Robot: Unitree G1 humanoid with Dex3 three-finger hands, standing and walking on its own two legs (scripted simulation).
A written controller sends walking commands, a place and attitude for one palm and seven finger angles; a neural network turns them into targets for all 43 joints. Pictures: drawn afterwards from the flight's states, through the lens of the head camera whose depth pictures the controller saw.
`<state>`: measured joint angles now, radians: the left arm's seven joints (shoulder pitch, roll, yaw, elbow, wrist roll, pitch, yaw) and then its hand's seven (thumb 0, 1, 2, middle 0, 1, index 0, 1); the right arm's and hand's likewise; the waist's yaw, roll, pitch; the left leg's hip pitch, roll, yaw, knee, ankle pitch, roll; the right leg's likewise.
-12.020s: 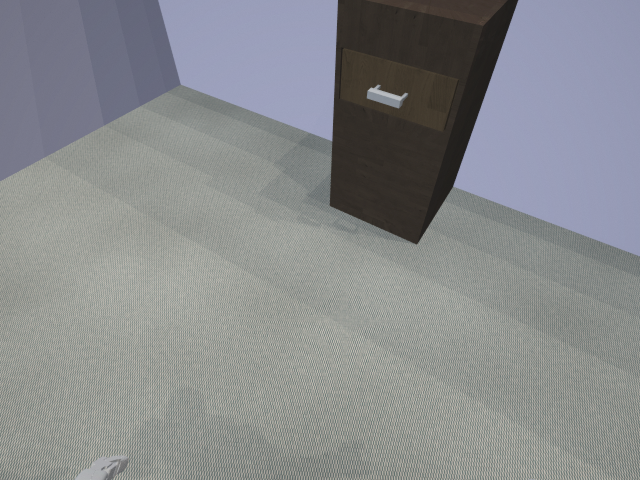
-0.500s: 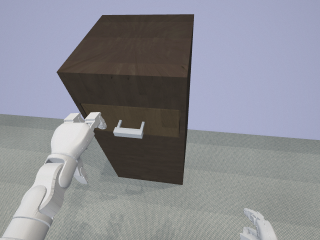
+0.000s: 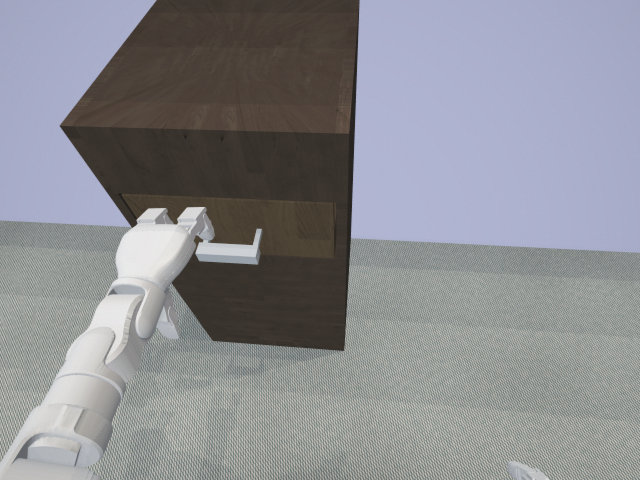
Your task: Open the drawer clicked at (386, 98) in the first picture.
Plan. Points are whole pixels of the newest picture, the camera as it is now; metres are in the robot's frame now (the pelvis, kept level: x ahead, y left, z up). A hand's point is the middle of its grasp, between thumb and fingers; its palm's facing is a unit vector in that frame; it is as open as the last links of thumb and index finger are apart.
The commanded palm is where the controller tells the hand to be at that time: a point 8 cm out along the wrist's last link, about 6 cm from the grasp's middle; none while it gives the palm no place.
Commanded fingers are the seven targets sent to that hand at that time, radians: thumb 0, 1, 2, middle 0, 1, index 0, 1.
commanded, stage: move the hooked fingers above the handle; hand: left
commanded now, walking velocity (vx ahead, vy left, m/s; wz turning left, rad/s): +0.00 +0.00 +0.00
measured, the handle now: (231, 243) +0.52 +0.21 -0.13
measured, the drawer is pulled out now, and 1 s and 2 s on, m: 0.00 0.00 0.00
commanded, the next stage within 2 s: lower the fingers behind the handle in 1.62 s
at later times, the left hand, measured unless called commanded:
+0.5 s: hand (202, 255) +0.43 +0.22 -0.02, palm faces -0.07 -0.03 -1.00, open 13.8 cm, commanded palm +0.41 +0.22 +0.03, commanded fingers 0.00 -0.50 0.30 -0.30 -1.20 -0.30 -1.20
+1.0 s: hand (223, 246) +0.47 +0.21 -0.07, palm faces -0.06 -0.03 -1.00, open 13.8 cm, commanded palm +0.46 +0.21 -0.01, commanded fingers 0.00 -0.50 0.30 -0.30 -1.20 -0.30 -1.20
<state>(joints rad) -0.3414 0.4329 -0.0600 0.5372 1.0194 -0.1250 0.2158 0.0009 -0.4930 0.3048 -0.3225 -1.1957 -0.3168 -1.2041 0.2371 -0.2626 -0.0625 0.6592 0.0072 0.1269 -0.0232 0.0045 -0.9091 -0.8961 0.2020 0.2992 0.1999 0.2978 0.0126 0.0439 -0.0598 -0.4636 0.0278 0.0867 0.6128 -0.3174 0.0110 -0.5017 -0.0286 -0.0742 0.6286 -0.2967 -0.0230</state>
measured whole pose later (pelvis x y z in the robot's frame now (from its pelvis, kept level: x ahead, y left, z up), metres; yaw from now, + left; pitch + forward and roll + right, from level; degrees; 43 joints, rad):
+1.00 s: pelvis -0.02 +0.02 -0.06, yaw -1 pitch +25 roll -2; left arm -0.83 0.46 -0.01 1.13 1.15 -0.09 0.43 0.00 -0.49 0.30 -0.32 -1.20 -0.32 -1.20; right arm 0.34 -0.26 -0.06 0.72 -0.05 0.11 0.00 0.00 -0.91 -0.90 0.20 0.30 0.20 0.30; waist -0.15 0.05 -0.16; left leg -0.99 0.05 0.08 1.01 -0.45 0.04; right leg -1.00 -0.03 -0.07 0.96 -0.39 -0.01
